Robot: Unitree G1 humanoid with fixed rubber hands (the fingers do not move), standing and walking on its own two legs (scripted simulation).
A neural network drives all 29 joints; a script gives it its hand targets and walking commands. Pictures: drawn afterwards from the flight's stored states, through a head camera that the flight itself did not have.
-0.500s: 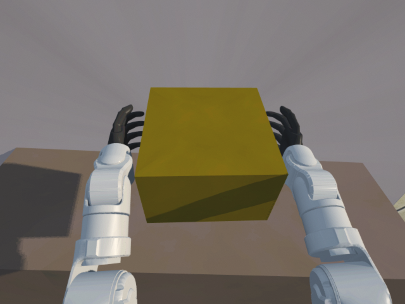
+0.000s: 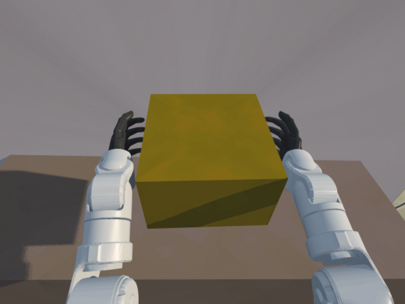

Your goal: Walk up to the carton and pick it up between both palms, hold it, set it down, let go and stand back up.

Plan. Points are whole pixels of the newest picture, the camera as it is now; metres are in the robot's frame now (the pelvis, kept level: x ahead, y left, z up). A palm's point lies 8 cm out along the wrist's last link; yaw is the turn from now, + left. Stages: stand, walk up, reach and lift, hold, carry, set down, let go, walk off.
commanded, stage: hold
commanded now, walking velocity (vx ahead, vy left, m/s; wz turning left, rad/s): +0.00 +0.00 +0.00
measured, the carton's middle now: (206, 155) +0.38 +0.00 +0.14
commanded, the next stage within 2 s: none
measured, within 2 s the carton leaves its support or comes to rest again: neither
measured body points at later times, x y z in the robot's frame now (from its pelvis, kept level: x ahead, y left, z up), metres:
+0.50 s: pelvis -0.01 +0.00 +0.00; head -0.05 +0.02 +0.45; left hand +0.37 +0.16 +0.17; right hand +0.37 -0.16 +0.17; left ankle +0.02 +0.12 -0.75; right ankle +0.00 -0.12 -0.75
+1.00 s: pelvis +0.00 +0.00 +0.00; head -0.04 +0.02 +0.45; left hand +0.38 +0.16 +0.17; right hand +0.38 -0.17 +0.17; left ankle +0.02 +0.12 -0.75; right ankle +0.00 -0.12 -0.75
